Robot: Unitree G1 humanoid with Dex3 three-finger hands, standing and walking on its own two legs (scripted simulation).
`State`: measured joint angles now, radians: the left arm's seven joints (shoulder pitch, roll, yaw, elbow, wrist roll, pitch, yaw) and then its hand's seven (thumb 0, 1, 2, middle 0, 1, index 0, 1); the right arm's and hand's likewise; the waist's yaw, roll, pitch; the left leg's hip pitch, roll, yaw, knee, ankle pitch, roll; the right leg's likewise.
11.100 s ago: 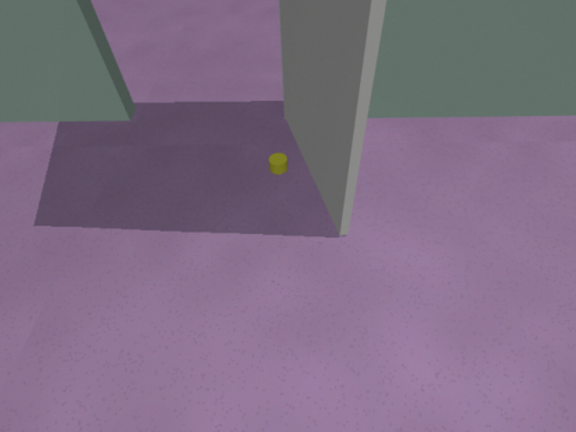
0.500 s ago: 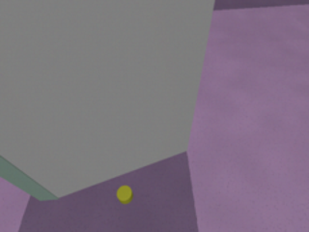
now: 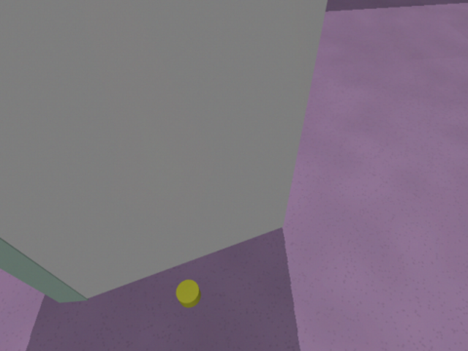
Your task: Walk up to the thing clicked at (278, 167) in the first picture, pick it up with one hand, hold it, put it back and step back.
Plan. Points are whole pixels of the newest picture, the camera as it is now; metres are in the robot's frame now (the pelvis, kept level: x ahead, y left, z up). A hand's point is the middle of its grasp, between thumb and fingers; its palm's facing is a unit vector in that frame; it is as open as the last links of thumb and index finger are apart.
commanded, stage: stand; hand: left
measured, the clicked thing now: (188, 293) +0.43 +0.26 -0.75
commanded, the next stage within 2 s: walk up in 0.30 s
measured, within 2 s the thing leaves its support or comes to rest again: neither
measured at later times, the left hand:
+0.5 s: hand out of the picture +0.08 +0.27 -0.16, palm faces -0.01 -0.94 -0.35, open 7.4 cm
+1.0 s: hand out of the picture +0.12 +0.27 -0.16, palm faces -0.03 -0.93 -0.37, open 7.4 cm
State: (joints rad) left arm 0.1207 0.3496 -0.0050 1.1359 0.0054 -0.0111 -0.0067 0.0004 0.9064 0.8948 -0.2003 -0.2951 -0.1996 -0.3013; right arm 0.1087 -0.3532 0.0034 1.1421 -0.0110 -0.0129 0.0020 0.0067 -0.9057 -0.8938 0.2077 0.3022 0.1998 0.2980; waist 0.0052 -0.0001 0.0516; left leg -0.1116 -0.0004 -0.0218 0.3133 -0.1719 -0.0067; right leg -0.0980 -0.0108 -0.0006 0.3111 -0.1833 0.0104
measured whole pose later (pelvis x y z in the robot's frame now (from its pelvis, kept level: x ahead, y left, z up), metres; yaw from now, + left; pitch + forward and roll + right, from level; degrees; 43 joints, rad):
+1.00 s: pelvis +0.03 +0.01 -0.01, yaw -1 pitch -3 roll +0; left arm 0.12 0.36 0.01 1.05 0.01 -0.02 0.01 0.00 0.91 0.89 -0.20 -0.30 -0.20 -0.30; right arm 0.12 -0.35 -0.04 1.03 -0.01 0.01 0.01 0.01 -0.91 -0.89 0.21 0.30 0.20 0.30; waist 0.01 0.01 0.07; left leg -0.09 -0.02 0.00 0.42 -0.29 0.01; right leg -0.09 -0.03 0.02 0.43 -0.30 0.02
